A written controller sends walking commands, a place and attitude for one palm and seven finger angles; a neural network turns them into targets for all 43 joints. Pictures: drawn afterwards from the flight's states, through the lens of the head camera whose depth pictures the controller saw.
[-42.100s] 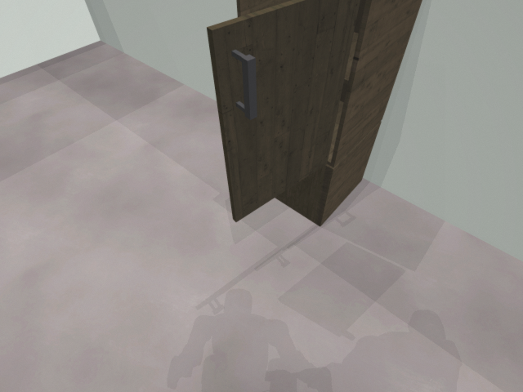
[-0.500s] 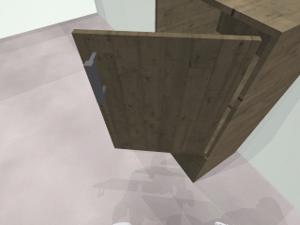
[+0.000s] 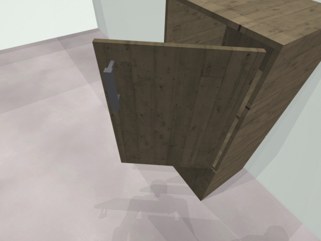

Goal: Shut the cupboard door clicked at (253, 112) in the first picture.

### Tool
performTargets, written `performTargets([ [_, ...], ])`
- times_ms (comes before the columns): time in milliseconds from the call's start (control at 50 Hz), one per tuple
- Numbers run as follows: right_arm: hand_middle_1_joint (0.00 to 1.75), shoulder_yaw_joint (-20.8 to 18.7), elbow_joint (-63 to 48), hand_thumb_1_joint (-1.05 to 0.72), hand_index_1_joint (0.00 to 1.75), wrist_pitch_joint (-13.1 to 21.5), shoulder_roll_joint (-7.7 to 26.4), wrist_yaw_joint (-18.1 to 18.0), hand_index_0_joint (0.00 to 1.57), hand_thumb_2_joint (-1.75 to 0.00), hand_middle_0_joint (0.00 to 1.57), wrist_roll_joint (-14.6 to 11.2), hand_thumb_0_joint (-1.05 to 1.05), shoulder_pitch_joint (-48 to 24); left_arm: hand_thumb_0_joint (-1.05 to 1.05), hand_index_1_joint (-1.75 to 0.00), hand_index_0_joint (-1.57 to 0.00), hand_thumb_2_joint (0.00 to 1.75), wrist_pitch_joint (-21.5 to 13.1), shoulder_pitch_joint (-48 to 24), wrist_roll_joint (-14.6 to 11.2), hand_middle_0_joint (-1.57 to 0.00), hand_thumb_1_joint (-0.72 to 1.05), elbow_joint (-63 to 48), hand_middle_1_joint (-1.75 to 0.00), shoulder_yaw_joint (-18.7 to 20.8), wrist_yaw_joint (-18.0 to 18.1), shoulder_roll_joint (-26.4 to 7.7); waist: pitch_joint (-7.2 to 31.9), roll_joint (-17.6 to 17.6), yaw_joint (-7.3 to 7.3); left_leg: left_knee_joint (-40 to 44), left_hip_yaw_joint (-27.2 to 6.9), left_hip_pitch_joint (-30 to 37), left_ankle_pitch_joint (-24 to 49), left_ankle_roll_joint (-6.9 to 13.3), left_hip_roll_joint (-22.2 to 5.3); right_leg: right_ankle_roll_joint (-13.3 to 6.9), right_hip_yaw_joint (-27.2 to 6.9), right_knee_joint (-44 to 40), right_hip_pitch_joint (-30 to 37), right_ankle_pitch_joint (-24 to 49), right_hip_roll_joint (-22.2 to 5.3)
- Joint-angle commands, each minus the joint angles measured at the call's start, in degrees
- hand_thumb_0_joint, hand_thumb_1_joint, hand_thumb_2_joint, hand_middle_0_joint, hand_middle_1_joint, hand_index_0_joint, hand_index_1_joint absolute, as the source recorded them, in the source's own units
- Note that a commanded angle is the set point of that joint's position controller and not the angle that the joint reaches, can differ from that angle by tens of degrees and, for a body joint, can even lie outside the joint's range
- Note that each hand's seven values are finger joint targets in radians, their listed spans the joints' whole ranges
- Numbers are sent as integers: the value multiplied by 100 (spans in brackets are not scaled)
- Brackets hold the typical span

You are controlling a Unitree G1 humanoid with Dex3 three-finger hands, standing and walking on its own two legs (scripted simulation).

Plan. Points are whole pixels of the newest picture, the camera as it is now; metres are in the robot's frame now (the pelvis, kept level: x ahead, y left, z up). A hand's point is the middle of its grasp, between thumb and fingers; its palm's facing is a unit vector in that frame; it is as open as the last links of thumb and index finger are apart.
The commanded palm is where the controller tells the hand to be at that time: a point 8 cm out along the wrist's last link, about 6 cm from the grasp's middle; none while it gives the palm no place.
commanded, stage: come to a stop and stand still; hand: left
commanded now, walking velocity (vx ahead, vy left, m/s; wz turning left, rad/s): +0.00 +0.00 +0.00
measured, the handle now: (113, 86) +0.47 +0.17 +0.13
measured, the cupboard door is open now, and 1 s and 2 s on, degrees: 52 52 52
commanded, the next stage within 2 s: look again from close up in 0.10 s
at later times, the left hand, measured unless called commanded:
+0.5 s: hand out of the picture +0.04 +0.18 -0.18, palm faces +0.03 -0.98 -0.21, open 7.4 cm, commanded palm none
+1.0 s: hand (69, 213) +0.19 +0.24 -0.04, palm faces +0.26 -0.95 -0.16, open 7.3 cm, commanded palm +0.11 +0.27 -0.05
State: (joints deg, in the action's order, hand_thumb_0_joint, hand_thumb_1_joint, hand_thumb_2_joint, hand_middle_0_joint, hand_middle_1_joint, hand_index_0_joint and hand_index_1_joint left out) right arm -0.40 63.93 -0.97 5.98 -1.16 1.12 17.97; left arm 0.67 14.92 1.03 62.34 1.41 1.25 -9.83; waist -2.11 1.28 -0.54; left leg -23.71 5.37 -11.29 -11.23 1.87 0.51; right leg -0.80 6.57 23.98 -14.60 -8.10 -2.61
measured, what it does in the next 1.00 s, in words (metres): stands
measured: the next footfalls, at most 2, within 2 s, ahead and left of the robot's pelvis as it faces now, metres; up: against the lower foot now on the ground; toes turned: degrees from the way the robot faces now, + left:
none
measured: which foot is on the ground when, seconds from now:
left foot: down 0.00-1.00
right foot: down 0.00-1.00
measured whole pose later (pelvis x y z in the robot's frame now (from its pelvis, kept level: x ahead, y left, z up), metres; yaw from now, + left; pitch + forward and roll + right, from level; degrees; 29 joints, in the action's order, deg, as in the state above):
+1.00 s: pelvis +0.00 +0.00 -0.02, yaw +1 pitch -3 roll +0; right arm -1.4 45.5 12.2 15.3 -3.8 -2.4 16.2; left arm -7.7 20.7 -9.8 14.2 8.9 -0.7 -15.1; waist -0.6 0.2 0.1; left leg -38.0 4.5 -16.9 -18.6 2.3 0.6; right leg -0.7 6.7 37.9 -19.6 -15.4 -3.8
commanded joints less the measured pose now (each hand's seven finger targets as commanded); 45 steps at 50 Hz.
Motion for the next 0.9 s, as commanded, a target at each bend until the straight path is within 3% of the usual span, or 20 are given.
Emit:
performTargets([
  [0,30,-94,-150,-90,30,128,555,-27,20,-90,20,11,0,303,0,-30,-20,90,-78,424,9,-20,90,-100,-30,65,57,-362,-326,-51,-47,970,-771,-794,-1341,-56,-650,8,-667,-606,249,-1214,-461],
  [160,30,-57,-25,-90,30,175,404,-58,20,-90,20,-18,0,517,0,-30,-20,90,-138,645,-11,-20,90,56,-30,23,84,-210,-220,-100,2,828,-698,-541,-887,-67,-651,-26,-688,-541,163,-872,-468],
  [180,30,-251,-816,-90,30,215,1339,11,20,-90,20,96,0,-121,0,-30,-20,90,-284,321,50,-20,90,-516,-30,-65,103,-1392,-431,-370,264,548,-771,-686,225,-35,-209,-216,-619,170,108,-236,-206],
  [200,30,-322,-739,-90,30,384,1105,-30,20,-90,20,38,0,-214,0,-30,-20,90,-223,612,48,-20,90,-472,-30,-18,139,-734,505,-409,7,283,-936,-690,-742,25,-752,-185,-652,295,395,-782,-386],
  [220,30,-304,-703,-90,30,369,888,-55,20,-90,20,24,0,-181,0,-30,-20,90,-193,707,83,-20,90,-377,-30,-55,161,-371,684,-657,67,326,-962,-839,-1009,53,-731,-209,-667,318,537,-609,-378],
  [240,30,-270,-716,-90,30,317,798,-66,20,-90,20,1,0,-96,0,-30,-20,90,-187,815,77,-20,90,-420,-30,-96,153,-357,773,-767,58,294,-961,-818,-1042,67,-666,-189,-623,327,597,-546,-366],
  [260,30,-279,-721,-90,30,263,761,-75,20,-90,20,-2,0,-69,0,-30,-20,90,-171,872,77,-20,90,-438,-30,-80,144,-324,632,-625,55,187,-895,-907,-1175,66,-629,-167,-608,255,426,-767,-362],
  [280,30,-239,-754,-90,30,231,739,-51,20,-90,20,32,0,-30,0,-30,-20,90,-200,887,73,-20,90,-462,-30,-91,141,-373,418,-189,32,21,-799,-984,-1166,88,-547,-188,-808,45,309,-1114,-417],
  [300,30,-259,-746,-90,30,210,740,-45,20,-90,20,22,0,57,0,-30,-20,90,-207,820,70,-20,90,-480,-30,-52,145,-431,169,129,111,-195,-695,-963,-1063,52,-429,-215,-983,-158,-65,-1446,-533],
  [340,30,-283,-707,-90,30,228,864,-37,20,-90,20,-1,0,228,0,-30,-20,90,-253,602,51,-20,90,-567,-30,10,146,-593,-81,333,234,-370,-622,-664,-700,42,-403,-293,-1135,-332,-586,-1617,-649],
  [400,30,-276,-730,-90,30,268,990,-13,20,-90,20,-2,0,146,0,-30,-20,90,-284,520,51,-20,90,-623,-30,34,128,-694,-372,77,199,-117,-686,-625,-579,73,-484,-274,-1054,-274,-687,-1395,-542],
  [460,30,-309,-814,-90,30,361,1283,-35,20,-90,20,-26,0,-128,0,-30,-20,90,-317,467,39,-20,90,-663,-30,87,114,-879,-310,-298,90,124,-820,-628,-164,120,-637,-245,-858,2,-266,-439,-415],
  [480,30,-264,-804,-90,30,379,1207,-32,20,-90,20,-20,0,-165,0,-30,-20,90,-318,531,45,-20,90,-665,-30,63,116,-812,-191,-147,32,112,-769,-587,104,130,-658,-244,-840,1,-20,-87,-420],
  [520,30,-282,-840,-90,30,403,1377,-38,20,-90,20,-20,0,-276,0,-30,-20,90,-331,413,26,-20,90,-690,-30,98,109,-957,34,-83,47,68,-739,-398,551,119,-646,-243,-811,128,197,402,-458],
  [600,30,-265,-848,-90,30,394,1527,-23,20,-90,20,-7,0,-565,0,-30,-20,90,-305,184,15,-20,90,-778,-30,104,90,-1122,190,-191,15,153,-702,-239,663,97,-676,-221,-785,78,384,528,-492],
  [800,30,-234,-756,-90,30,318,1836,59,20,-90,20,-10,0,-946,0,-30,-20,90,-247,-325,13,-20,90,-817,-30,82,35,-1472,62,13,21,596,-762,-203,-268,52,-692,-133,-858,-408,351,-415,-547],
  [820,30,-150,-961,-90,30,302,1492,69,20,-90,20,-90,0,-747,0,-30,-20,90,-193,319,-5,-20,90,-575,-30,-36,227,-966,109,335,-36,-309,-373,-269,-122,-112,-876,2,-918,-86,371,812,-773],
  [840,30,-527,-2645,-90,30,1094,2495,-612,20,-90,20,116,0,-509,0,-30,-20,90,-1758,-5179,-577,-20,90,-8850,-30,3578,46,-5504,1269,767,483,-999,-895,621,788,65,-478,-133,-955,1012,516,-19,-427],
  [860,30,-162,-2552,-90,30,1238,1653,-541,20,-90,20,-415,0,-1501,0,-32,-22,90,-1132,-331,-727,-22,90,-5633,-32,526,-250,-1368,2228,-1128,-26,-1295,-527,712,1474,-126,-144,-182,-247,1915,-75,-285,-6],
  [880,30,-101,-2629,-90,30,1357,1861,-468,20,-90,20,-438,0,-1408,0,-34,-24,90,-1054,-541,-1064,-24,90,-6265,-34,1046,-75,-1677,2464,-1410,-140,-859,-674,756,1721,-368,-150,-190,-27,1472,130,-274,93],
])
